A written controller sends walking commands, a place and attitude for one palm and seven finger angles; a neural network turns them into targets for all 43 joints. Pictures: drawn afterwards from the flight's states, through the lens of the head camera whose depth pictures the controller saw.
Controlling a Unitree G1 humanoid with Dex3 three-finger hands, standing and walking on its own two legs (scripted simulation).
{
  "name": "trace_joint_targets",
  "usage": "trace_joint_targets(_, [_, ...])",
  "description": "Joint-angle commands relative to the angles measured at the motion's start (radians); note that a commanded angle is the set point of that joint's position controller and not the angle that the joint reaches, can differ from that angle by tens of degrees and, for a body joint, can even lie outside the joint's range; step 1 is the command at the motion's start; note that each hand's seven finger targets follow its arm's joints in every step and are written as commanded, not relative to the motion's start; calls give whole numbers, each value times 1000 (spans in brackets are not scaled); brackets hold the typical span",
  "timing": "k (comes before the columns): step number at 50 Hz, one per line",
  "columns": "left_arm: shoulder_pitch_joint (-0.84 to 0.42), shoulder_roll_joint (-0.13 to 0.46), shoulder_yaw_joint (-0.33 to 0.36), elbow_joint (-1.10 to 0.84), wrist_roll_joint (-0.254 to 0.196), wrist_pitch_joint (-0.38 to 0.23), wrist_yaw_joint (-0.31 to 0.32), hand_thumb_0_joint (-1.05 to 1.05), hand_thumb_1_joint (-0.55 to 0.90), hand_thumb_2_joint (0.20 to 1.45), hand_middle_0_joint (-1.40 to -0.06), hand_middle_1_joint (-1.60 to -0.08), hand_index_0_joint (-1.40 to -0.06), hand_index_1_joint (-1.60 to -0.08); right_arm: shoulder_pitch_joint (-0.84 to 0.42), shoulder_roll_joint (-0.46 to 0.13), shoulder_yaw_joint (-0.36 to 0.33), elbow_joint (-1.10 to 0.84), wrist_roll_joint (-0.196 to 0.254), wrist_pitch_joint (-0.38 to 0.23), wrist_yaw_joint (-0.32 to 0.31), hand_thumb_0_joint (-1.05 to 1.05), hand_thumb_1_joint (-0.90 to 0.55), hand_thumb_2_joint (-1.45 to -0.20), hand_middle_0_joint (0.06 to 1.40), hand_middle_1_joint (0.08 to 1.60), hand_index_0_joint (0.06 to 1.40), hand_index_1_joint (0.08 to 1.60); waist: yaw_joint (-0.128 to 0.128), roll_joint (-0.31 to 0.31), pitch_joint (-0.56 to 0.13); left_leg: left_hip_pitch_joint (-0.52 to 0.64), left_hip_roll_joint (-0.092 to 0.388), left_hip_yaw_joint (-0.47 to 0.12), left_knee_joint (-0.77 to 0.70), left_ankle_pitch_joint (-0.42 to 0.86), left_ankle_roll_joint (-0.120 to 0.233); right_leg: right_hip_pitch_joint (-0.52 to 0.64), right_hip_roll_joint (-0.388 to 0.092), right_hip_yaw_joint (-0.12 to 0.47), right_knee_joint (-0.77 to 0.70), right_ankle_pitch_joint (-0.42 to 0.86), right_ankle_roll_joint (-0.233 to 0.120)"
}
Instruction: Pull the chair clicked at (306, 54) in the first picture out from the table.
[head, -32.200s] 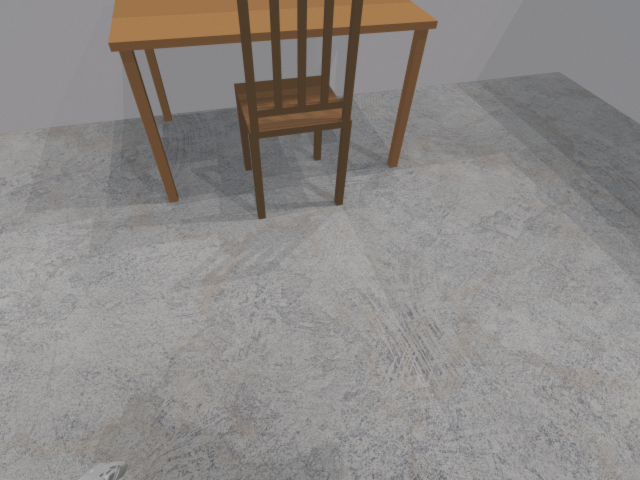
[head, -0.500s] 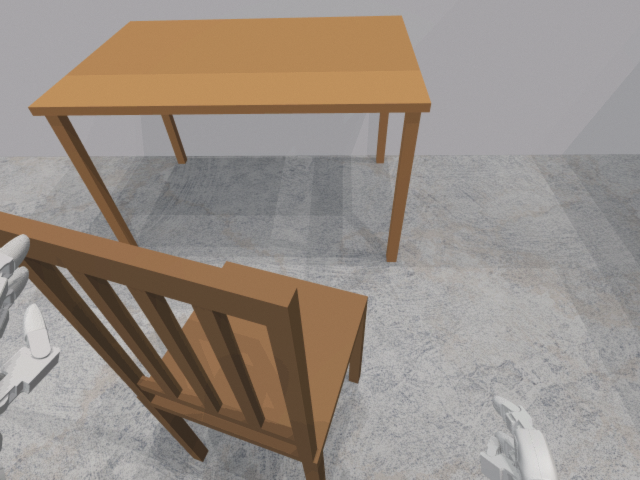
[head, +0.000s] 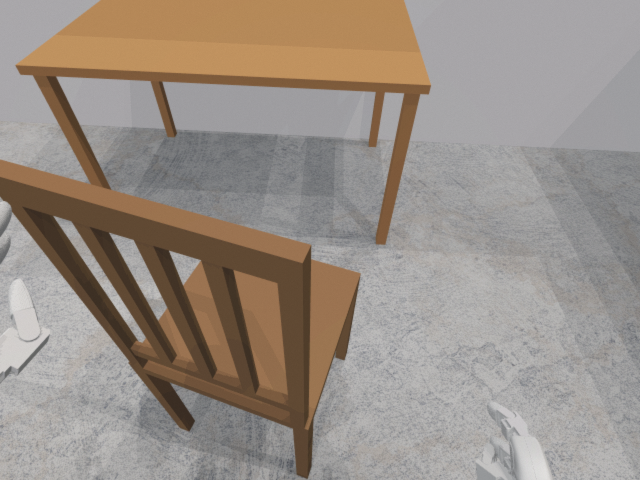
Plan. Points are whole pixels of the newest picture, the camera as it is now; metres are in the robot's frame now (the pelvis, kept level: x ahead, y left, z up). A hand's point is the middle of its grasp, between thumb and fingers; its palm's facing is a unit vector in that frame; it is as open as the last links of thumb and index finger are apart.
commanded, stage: step back with the hand held close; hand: left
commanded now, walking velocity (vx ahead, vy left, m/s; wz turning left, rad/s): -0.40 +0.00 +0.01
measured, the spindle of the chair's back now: (185, 319) +0.34 +0.23 -0.04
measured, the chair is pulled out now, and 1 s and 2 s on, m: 0.62 0.62 0.62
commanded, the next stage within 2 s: stop stepping back and stand still in 0.90 s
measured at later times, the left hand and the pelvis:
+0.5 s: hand (33, 345) +0.18 +0.26 +0.18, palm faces +0.47 -0.75 -0.46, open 7.4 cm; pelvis -0.01 -0.02 +0.00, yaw -1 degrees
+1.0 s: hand out of the picture +0.08 +0.20 +0.17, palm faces +0.37 -0.80 -0.48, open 7.4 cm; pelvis -0.12 -0.06 +0.00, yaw -2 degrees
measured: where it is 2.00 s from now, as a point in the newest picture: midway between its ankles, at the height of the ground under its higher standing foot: outside the picture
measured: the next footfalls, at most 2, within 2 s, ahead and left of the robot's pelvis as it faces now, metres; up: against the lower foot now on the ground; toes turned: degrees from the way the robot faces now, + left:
right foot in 0.52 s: -0.04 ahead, -0.12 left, +0.00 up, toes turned -1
left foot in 0.80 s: -0.02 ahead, +0.09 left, +0.00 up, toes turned +2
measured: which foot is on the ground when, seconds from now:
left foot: down 0.00-0.60, up 0.62-0.78, down 0.80-1.00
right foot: down 0.00-0.32, up 0.34-0.50, down 0.52-1.00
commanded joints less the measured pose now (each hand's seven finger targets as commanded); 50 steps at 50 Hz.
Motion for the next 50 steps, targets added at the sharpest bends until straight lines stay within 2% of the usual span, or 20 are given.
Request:
trace_joint_targets(1, [-47,180,147,-228,5,-69,19,0,900,900,-200,-300,-200,-300,-127,-130,-59,-166,-2,-57,-12,0,-900,-900,200,300,200,300,4,110,-116,-307,179,-179,-284,-253,72,358,-27,74,115,61,-2])
trace_joint_targets(5, [-59,194,162,-241,4,-70,13,0,900,900,-200,-300,-200,-300,-119,-130,-66,-161,-5,-57,-9,0,-900,-900,200,300,200,300,-1,53,-109,-310,150,-145,-205,-268,61,319,-63,142,88,82,-21])
trace_joint_targets(10, [-45,211,158,-254,-10,-72,21,0,900,900,-200,-300,-200,-300,-92,-123,-69,-145,-11,-53,2,0,-900,-900,200,300,200,300,-16,-46,-81,-133,66,-107,-40,-300,9,61,-195,298,-165,-197,-106])
trace_joint_targets(13, [-8,197,152,-259,-9,-79,31,0,900,900,-200,-300,-200,-300,-95,-115,-59,-141,-15,-48,1,0,-900,-900,200,300,200,300,-19,-2,-116,-64,109,-152,-137,-171,29,48,-122,178,-76,-135,-60])
trace_joint_targets(15, [19,203,187,-250,0,-86,35,0,900,900,-200,-300,-200,-300,-121,-125,-63,-145,-13,-53,-10,0,-900,-900,200,300,200,300,-8,159,-149,-182,225,-251,-271,-141,78,195,-16,60,148,-38,-9])
trace_joint_targets(18, [-41,183,180,-271,11,-102,22,0,900,900,-200,-300,-200,-300,-115,-116,-73,-140,-33,-74,-9,0,-900,-900,200,300,200,300,-10,255,-112,-351,340,-340,-432,-311,139,275,73,60,445,-232,9])
trace_joint_targets(23, [9,141,105,-228,-23,-86,3,0,900,900,-200,-300,-200,-300,-85,-94,-69,-79,-29,-113,10,0,-900,-900,200,300,200,300,9,150,-132,152,272,-241,-249,311,82,35,34,31,40,-273,0])
trace_joint_targets(26, [-49,162,97,-270,-18,-97,-8,0,900,900,-200,-300,-200,-300,-107,-104,-55,-55,-34,-119,17,0,-900,-900,200,300,200,300,19,154,-195,246,247,-200,-161,506,55,136,-9,62,-186,63,-8])
trace_joint_targets(28, [-101,213,113,-287,-14,-104,-5,0,900,900,-200,-300,-200,-300,-120,-95,-53,-66,-17,-105,13,0,-900,-900,200,300,200,300,14,9,-263,234,166,-46,-19,467,-4,209,-138,151,-183,547,-40])
trace_joint_targets(29, [-90,200,94,-273,-29,-87,-4,0,900,900,-200,-300,-200,-300,-112,-87,-66,-85,3,-102,9,0,-900,-900,200,300,200,300,11,-127,-293,174,73,39,78,329,-39,264,-213,193,-168,797,-47])
trace_joint_targets(31, [5,239,148,-248,-33,-85,-4,0,900,900,-200,-300,-200,-300,-141,-82,-64,-119,13,-99,7,0,-900,-900,200,300,200,300,39,-202,-234,-104,-14,-11,249,-237,-47,371,-340,257,-147,985,-103])
trace_joint_targets(34, [67,237,180,-213,-20,-79,-11,0,900,900,-200,-300,-200,-300,-163,-46,-26,-121,-7,-49,3,0,-900,-900,200,300,200,300,18,-129,-168,-134,17,-3,187,-230,-58,363,-297,180,-110,908,-167])
trace_joint_targets(37, [61,200,151,-204,-24,-81,-14,0,900,900,-200,-300,-200,-300,-156,-52,-21,-125,-6,-13,-6,0,-900,-900,200,300,200,300,-21,-57,-190,60,4,66,-165,83,-68,332,-189,97,-6,843,-81])
trace_joint_targets(38, [42,199,138,-218,-28,-82,-12,0,900,900,-200,-300,-200,-300,-143,-63,-30,-125,-1,-9,-9,0,-900,-900,200,300,200,300,-25,-21,-203,161,37,55,-279,284,-60,296,-145,68,37,724,-38])
trace_joint_targets(40, [66,202,134,-221,-32,-78,-8,0,900,900,-200,-300,-200,-300,-138,-90,-68,-129,10,-20,-4,0,-900,-900,200,300,200,300,-2,133,-244,391,307,-190,-214,863,61,29,-30,55,183,-63,36])
trace_joint_targets(41, [110,165,119,-192,-47,-78,-9,0,900,900,-200,-300,-200,-300,-101,-94,-74,-119,5,-34,10,0,-900,-900,200,300,200,300,-3,152,-260,399,365,-201,-221,862,111,-24,-5,100,282,-351,34])
trace_joint_targets(42, [102,158,113,-180,-49,-84,-11,0,900,900,-200,-300,-200,-300,-83,-116,-87,-110,8,-53,21,0,-900,-900,200,300,200,300,-5,104,-216,336,359,-177,-253,735,119,-34,18,104,347,-376,28])
trace_joint_targets(46, [-14,218,145,-369,-36,-64,-6,0,900,900,-200,-300,-200,-300,-131,-99,-64,-113,-27,-84,25,0,-900,-900,200,300,200,300,18,246,-166,196,330,-164,-226,675,99,89,-29,61,141,-227,8])
trace_joint_targets(49, [-21,211,137,-367,-34,-63,-7,0,900,900,-200,-300,-200,-300,-143,-120,-62,-123,-9,-102,25,0,-900,-900,200,300,200,300,28,125,-120,-57,250,-116,-151,71,45,277,-60,43,-65,29,1])
trace_joint_targets(50, [-24,250,165,-359,-24,-69,-7,0,900,900,-200,-300,-200,-300,-147,-116,-61,-133,-11,-102,20,0,-900,-900,200,300,200,300,16,-13,-77,-133,135,-48,-35,-247,1,216,-164,184,-189,49,-43])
